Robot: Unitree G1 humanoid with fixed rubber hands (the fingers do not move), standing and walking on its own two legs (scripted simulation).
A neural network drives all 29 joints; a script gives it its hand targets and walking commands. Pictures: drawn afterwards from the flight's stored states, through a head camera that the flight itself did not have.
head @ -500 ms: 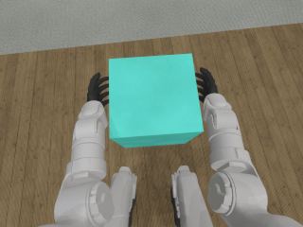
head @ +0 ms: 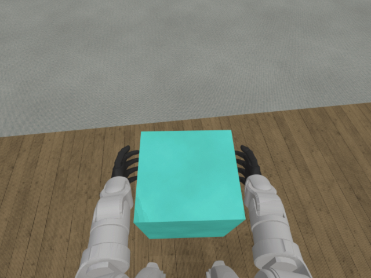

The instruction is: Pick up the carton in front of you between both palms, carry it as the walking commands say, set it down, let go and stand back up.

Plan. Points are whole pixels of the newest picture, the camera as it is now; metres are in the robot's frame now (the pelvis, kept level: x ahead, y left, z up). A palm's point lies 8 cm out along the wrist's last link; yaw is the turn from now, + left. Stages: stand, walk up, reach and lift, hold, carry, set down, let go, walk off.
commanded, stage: reach and lift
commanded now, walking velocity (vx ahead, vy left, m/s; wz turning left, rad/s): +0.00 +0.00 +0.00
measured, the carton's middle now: (186, 189) +0.35 +0.00 -0.09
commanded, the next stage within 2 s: hold in 1.34 s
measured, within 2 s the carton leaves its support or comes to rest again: neither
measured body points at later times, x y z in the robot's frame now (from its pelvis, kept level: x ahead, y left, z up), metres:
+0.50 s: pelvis +0.01 +0.00 +0.06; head -0.02 +0.00 +0.51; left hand +0.32 +0.15 +0.08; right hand +0.32 -0.15 +0.08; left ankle +0.03 +0.13 -0.68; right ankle +0.04 -0.13 -0.68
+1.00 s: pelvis +0.02 +0.00 +0.07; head +0.00 +0.00 +0.52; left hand +0.33 +0.15 +0.09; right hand +0.33 -0.15 +0.09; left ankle +0.03 +0.13 -0.68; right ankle +0.04 -0.13 -0.68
